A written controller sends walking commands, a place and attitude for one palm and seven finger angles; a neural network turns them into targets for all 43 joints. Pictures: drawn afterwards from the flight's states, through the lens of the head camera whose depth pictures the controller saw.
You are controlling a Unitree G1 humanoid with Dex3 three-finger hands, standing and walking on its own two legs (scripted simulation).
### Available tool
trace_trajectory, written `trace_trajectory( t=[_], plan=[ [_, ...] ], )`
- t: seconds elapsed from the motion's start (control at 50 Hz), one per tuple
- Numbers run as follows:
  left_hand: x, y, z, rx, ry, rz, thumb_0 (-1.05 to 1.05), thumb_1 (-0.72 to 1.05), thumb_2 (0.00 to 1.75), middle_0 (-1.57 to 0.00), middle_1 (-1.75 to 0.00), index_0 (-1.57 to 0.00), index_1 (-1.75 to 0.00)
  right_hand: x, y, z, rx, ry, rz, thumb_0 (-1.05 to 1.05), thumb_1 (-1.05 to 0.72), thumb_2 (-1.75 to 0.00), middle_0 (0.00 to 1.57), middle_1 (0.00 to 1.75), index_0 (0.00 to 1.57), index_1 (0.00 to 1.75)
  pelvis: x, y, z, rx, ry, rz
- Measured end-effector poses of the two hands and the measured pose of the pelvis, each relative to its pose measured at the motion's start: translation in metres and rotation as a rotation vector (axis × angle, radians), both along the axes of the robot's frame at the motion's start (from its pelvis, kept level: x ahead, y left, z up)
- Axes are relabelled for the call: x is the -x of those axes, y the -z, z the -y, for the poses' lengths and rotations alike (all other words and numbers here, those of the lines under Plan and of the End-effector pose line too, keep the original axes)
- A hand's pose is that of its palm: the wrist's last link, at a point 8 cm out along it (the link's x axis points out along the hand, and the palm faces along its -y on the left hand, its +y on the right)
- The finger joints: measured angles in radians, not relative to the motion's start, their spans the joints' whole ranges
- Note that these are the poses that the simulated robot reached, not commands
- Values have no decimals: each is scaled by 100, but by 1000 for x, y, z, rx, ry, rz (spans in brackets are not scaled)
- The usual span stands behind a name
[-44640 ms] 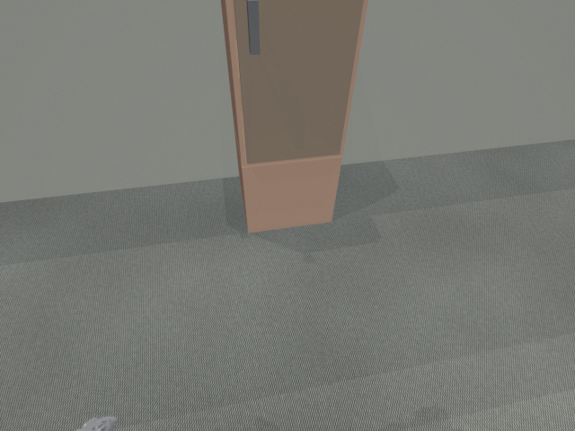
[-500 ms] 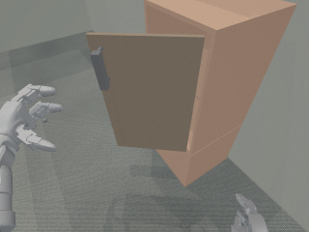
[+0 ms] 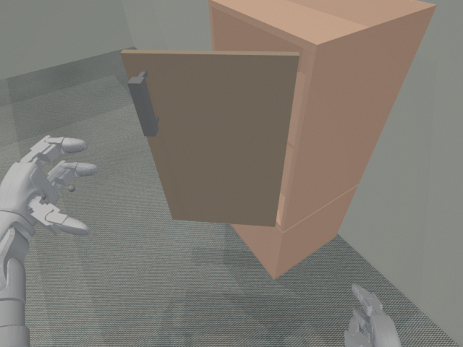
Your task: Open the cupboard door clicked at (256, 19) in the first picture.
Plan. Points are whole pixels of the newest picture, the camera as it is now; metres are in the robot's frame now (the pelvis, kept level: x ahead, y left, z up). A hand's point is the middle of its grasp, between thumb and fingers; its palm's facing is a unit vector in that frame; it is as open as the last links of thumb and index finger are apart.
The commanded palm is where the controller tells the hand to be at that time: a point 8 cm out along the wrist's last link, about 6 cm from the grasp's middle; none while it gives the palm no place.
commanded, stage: move the hooked fingers beside the handle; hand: left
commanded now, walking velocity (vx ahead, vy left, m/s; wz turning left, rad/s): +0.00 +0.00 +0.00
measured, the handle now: (147, 103) +0.56 +0.24 +0.15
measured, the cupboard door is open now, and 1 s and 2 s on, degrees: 50 50 50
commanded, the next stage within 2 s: none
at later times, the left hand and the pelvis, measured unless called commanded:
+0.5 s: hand (91, 159) +0.37 +0.28 +0.16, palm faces +0.03 -1.00 -0.04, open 14.0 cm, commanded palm +0.33 +0.33 +0.16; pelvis +0.01 +0.02 +0.00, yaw +0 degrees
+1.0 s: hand (101, 140) +0.42 +0.29 +0.15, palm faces +0.05 -1.00 -0.02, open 14.0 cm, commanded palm +0.41 +0.34 +0.15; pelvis +0.01 +0.02 +0.00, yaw +0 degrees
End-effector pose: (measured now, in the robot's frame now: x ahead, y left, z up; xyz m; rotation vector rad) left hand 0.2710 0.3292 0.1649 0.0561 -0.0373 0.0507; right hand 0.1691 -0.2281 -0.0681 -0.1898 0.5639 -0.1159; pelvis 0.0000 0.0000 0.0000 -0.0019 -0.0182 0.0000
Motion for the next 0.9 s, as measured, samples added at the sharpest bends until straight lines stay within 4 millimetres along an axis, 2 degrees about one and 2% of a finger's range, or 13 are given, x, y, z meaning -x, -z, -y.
trace_trajectory(
  t=[0.14,0.44,0.68,0.9],
  plan=[
    [-6,5,-9,7,-23,-13,-1,-50,30,-30,-120,-30,-120,2,2,-3,14,-5,-20,2,-90,-90,20,30,21,30,1,0,-3,3,-9,0],
    [-67,4,-3,19,30,-29,-1,-50,30,-30,-120,-30,-120,29,11,1,37,57,-113,2,-90,-90,20,30,21,30,-4,0,-13,4,3,-42],
    [-88,4,-10,21,10,-22,-1,-50,30,-30,-120,-30,-120,49,20,7,54,90,-213,2,-90,-90,20,30,21,30,-11,0,-18,6,6,-65],
    [-113,2,-3,40,29,-31,-1,-50,30,-30,-120,-30,-120,58,24,9,58,102,-257,1,-90,-90,20,30,21,30,-10,1,-18,6,6,-86]
  ],
)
